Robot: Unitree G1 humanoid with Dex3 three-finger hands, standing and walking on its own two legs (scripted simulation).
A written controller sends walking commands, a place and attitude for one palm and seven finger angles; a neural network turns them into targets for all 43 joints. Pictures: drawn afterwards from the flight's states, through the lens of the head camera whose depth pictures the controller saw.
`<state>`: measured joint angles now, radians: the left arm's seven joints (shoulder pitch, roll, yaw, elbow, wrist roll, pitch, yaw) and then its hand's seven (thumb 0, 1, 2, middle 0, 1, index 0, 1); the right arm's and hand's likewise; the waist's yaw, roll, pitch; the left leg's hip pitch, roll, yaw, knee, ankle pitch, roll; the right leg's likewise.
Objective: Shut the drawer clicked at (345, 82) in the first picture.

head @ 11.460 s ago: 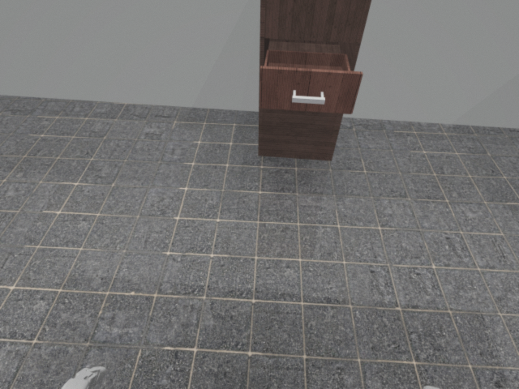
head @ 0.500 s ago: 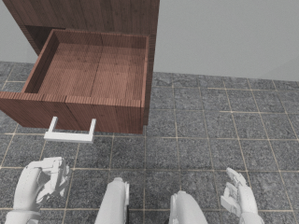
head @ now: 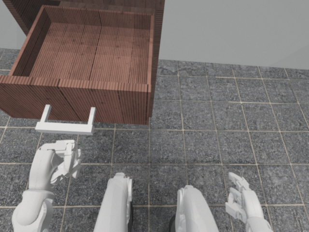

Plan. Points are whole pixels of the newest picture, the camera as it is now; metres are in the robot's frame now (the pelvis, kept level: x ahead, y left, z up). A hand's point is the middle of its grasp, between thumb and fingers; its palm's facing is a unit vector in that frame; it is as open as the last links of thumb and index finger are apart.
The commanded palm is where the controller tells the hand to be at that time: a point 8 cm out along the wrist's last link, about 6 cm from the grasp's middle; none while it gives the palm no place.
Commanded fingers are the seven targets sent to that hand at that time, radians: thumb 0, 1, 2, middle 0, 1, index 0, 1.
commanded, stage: bring the fist close to the handle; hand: left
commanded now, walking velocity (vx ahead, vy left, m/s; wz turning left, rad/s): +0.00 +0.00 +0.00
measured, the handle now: (67, 119) +0.36 +0.24 +0.02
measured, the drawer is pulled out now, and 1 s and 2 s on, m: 0.27 0.27 0.14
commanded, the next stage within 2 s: push the drawer shut in 0.38 s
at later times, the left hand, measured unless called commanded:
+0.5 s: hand (78, 159) +0.27 +0.20 +0.02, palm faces -0.01 -1.00 -0.06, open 3.3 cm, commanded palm +0.25 +0.25 +0.02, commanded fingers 0.00 0.90 0.90 -1.40 -1.60 -1.40 -1.60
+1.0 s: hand (75, 152) +0.29 +0.21 +0.01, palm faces +0.02 -1.00 -0.07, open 2.9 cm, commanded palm +0.31 +0.25 +0.02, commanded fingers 0.00 0.90 0.90 -1.40 -1.60 -1.40 -1.60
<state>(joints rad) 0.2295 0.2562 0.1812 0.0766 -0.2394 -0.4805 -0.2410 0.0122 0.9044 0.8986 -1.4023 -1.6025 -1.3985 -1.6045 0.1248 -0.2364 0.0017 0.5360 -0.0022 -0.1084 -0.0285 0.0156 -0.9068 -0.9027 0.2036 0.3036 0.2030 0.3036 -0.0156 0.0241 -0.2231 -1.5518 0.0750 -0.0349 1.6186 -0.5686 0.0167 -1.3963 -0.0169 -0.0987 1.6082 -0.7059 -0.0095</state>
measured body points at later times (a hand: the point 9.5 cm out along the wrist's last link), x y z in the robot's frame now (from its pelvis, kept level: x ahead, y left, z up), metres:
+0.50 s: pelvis +0.01 -0.01 +0.00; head +0.15 +0.02 +0.43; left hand +0.27 +0.25 +0.02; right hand +0.21 -0.25 -0.10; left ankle +0.08 +0.11 -0.54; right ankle +0.03 -0.12 -0.54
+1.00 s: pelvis +0.00 +0.00 +0.00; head +0.14 +0.03 +0.42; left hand +0.28 +0.26 +0.02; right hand +0.19 -0.25 -0.11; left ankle +0.08 +0.11 -0.54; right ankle +0.03 -0.12 -0.54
